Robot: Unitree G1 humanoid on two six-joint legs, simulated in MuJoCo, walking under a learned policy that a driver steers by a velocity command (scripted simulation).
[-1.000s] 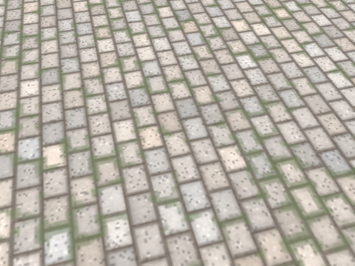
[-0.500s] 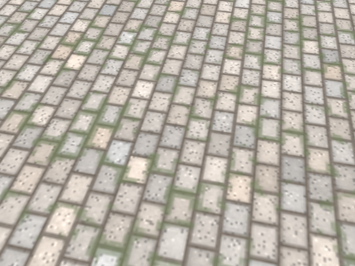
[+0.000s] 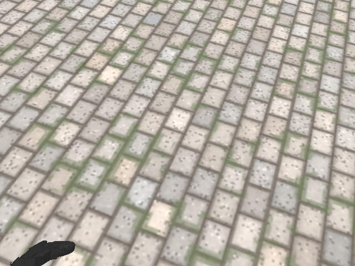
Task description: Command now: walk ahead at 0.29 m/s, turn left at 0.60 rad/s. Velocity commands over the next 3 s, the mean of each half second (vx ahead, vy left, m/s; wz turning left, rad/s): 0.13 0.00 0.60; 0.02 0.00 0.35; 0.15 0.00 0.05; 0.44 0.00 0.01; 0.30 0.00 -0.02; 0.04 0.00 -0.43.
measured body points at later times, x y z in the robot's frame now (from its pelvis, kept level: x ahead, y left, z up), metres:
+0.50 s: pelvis +0.13 -0.02 -0.01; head +0.17 +0.01 +0.44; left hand +0.19 +0.29 -0.12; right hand +0.36 -0.25 -0.09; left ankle +0.12 +0.11 -0.72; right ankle +0.23 -0.13 -0.75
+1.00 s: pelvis +0.15 +0.01 -0.01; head +0.16 +0.02 +0.44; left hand +0.14 +0.31 -0.12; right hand +0.42 -0.13 -0.10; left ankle +0.11 +0.10 -0.75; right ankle +0.21 -0.12 -0.75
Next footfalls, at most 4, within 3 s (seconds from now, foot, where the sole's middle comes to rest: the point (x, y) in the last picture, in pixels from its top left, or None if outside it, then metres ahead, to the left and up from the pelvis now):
0.12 right None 0.27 -0.12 -0.78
0.56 left None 0.15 0.12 -0.78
0.96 right None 0.24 -0.10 -0.78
1.86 right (141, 231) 0.59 0.09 -0.78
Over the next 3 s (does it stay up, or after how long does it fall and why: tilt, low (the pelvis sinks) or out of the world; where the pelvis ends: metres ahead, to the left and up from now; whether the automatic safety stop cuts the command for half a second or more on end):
stays up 0.69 0.23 0.00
